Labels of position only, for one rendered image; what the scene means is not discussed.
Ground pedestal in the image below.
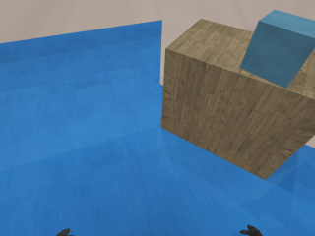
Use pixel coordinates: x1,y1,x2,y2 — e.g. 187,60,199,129
160,19,315,180

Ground carton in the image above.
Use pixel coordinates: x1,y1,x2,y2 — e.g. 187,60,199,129
239,10,315,89

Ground robot right hand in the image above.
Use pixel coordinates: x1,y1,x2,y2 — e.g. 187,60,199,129
240,224,263,236

